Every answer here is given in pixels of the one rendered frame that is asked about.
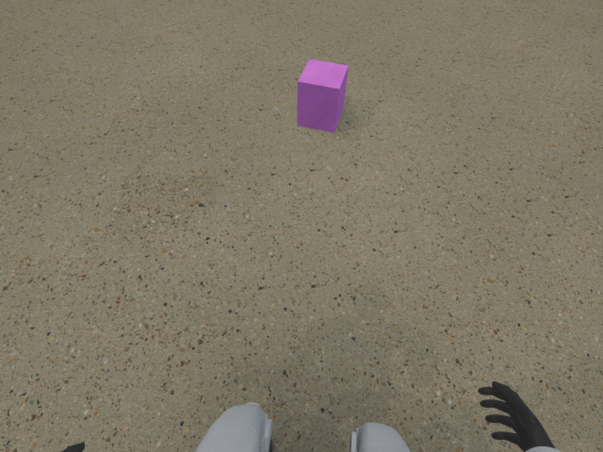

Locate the robot right hand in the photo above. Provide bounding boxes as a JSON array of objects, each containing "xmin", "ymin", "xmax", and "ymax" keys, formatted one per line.
[{"xmin": 478, "ymin": 381, "xmax": 555, "ymax": 452}]

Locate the robot thigh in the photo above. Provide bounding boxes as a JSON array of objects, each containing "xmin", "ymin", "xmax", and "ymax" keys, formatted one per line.
[
  {"xmin": 350, "ymin": 423, "xmax": 410, "ymax": 452},
  {"xmin": 195, "ymin": 405, "xmax": 272, "ymax": 452}
]

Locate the robot left thigh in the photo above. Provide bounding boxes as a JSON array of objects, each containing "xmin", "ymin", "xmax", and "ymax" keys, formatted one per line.
[{"xmin": 195, "ymin": 405, "xmax": 272, "ymax": 452}]

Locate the carton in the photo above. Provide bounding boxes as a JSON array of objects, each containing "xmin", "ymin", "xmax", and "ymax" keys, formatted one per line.
[{"xmin": 297, "ymin": 59, "xmax": 349, "ymax": 133}]

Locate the robot right thigh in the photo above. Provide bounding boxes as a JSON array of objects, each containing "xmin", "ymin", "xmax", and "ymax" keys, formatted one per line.
[{"xmin": 350, "ymin": 423, "xmax": 410, "ymax": 452}]

